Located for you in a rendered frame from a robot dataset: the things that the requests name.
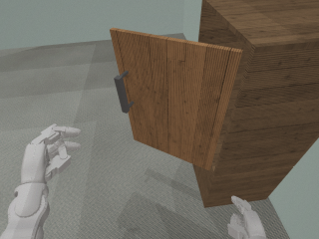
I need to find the cupboard door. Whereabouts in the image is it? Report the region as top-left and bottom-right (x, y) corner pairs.
(110, 28), (243, 170)

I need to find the robot left hand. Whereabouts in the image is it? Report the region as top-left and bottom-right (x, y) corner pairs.
(21, 123), (82, 185)

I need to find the handle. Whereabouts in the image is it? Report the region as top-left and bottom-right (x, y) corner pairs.
(114, 70), (134, 114)

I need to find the robot right hand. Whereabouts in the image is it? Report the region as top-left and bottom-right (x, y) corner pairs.
(227, 195), (266, 239)

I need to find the robot left forearm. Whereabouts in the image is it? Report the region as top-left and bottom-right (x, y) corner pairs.
(0, 181), (50, 239)

